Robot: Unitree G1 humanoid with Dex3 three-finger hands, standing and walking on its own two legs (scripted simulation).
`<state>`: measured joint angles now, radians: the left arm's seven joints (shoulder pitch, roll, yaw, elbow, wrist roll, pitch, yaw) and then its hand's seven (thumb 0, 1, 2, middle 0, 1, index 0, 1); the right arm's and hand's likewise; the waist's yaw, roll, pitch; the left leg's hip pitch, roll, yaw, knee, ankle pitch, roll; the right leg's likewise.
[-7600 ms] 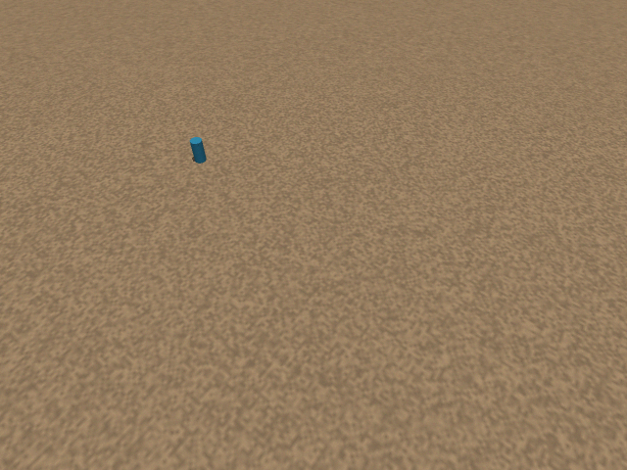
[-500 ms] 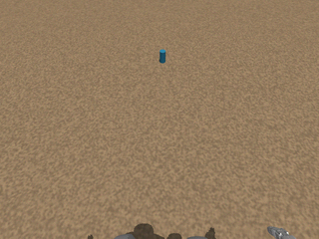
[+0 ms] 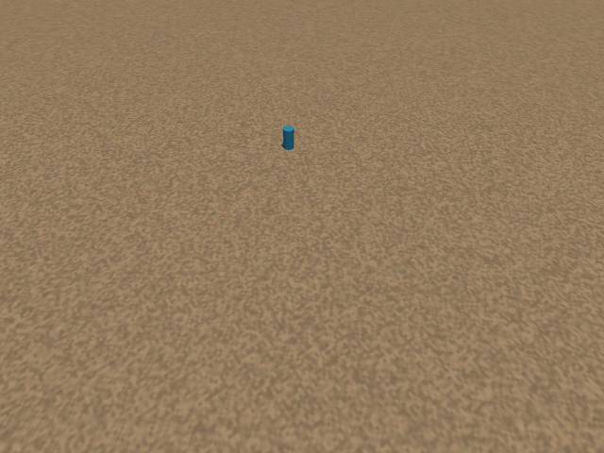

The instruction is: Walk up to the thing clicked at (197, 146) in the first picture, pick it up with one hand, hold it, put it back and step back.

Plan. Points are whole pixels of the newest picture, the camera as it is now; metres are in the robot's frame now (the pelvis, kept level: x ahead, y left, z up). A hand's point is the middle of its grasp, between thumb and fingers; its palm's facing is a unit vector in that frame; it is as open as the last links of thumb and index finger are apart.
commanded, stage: walk up
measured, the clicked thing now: (288, 137) +1.78 +0.03 -0.71
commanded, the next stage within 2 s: stand in 0.16 s
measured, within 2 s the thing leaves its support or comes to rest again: neither
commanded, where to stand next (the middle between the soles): +0.05 -0.01 m, yaw +0 degrees
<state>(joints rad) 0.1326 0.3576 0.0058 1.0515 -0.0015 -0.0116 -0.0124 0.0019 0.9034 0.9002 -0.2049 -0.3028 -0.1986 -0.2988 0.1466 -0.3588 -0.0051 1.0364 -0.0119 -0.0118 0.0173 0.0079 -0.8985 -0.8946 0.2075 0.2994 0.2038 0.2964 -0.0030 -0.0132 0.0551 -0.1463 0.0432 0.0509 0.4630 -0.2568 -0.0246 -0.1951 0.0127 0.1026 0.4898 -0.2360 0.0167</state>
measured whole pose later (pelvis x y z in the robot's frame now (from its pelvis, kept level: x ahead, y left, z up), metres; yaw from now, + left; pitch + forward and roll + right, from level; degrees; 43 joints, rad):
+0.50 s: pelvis +0.00 -0.01 +0.01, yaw +1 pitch -3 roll +0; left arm 0.08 0.35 0.00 1.14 0.01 -0.02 -0.01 0.00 0.90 0.90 -0.20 -0.30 -0.20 -0.30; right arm 0.09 -0.36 -0.01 1.13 -0.01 -0.01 0.01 0.01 -0.90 -0.89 0.21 0.30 0.20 0.30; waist -0.01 0.01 0.06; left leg -0.09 0.04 0.03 0.32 -0.18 -0.04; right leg -0.13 0.01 0.08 0.36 -0.17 0.01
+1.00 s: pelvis -0.01 +0.00 +0.01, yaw +1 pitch -3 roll +0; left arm 0.12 0.36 0.00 1.14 0.01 -0.01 -0.01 0.00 0.90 0.90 -0.20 -0.30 -0.20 -0.30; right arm 0.13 -0.36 -0.01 1.15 -0.01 0.00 0.02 0.01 -0.90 -0.89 0.21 0.30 0.20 0.30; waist -0.01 -0.01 0.06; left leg -0.11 0.04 0.03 0.33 -0.17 -0.03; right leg -0.14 0.00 0.08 0.35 -0.15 0.02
